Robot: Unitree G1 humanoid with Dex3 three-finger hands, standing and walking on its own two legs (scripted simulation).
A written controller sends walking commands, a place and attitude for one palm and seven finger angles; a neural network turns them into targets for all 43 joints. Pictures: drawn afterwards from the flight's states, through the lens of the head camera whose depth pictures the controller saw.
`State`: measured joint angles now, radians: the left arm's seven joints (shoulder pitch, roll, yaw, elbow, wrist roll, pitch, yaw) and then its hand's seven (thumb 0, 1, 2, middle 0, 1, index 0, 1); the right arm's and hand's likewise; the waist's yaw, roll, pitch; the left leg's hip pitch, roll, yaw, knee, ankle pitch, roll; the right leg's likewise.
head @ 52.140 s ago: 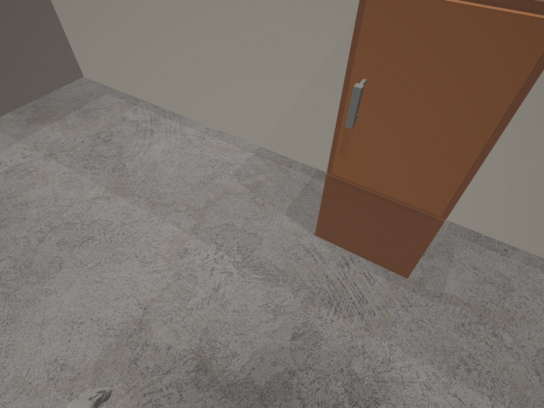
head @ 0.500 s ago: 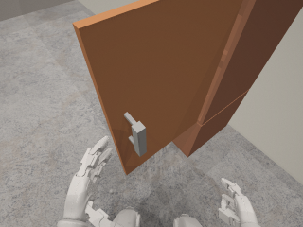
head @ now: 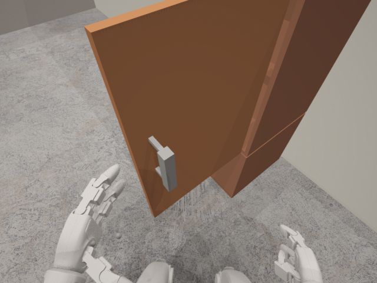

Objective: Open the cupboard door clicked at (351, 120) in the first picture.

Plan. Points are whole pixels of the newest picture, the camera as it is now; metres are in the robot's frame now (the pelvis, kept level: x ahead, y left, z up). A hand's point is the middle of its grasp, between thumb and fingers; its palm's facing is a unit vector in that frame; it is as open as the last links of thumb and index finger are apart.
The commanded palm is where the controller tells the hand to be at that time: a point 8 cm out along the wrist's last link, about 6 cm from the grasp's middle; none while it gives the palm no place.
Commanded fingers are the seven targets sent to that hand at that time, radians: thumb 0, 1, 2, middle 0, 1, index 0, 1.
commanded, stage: draw the hand back to the body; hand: left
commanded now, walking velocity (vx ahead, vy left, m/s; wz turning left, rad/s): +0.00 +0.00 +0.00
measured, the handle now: (162, 164) +0.34 +0.08 +0.07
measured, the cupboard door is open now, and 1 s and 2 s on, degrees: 91 91 91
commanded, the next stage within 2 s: step back with the hand held close in 1.42 s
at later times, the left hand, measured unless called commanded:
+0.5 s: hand (52, 217) +0.20 +0.20 +0.16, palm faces +0.13 -0.95 -0.28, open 15.3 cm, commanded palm +0.16 +0.26 +0.18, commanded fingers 0.00 -0.01 0.51 -0.17 -0.30 -0.17 -0.30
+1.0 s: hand out of the picture +0.22 +0.27 +0.25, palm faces +0.42 -0.81 -0.41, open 9.6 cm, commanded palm +0.17 +0.32 +0.27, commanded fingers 0.00 0.87 0.88 -0.20 -0.30 -0.20 -0.30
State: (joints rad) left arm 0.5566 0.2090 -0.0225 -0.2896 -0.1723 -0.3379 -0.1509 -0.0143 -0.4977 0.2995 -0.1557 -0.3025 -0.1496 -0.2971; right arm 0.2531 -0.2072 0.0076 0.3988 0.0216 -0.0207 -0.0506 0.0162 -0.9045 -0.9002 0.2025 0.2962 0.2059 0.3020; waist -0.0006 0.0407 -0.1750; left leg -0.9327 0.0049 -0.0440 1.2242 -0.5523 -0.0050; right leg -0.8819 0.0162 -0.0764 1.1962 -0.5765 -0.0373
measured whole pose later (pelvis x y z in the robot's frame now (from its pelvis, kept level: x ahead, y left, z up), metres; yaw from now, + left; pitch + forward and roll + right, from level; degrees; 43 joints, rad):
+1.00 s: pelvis +0.04 +0.02 +0.09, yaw +0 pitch -1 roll -1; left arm 0.52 0.36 0.31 -0.46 -0.07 -0.05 0.13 0.00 0.53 0.74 -0.20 -0.30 -0.19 -0.30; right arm 0.23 -0.23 0.05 0.57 0.01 -0.11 -0.10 0.02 -0.90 -0.90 0.20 0.30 0.21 0.30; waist 0.05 0.06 -0.05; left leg -0.22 -0.02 0.00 0.56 -0.32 0.03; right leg -0.18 -0.01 -0.03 0.53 -0.33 0.00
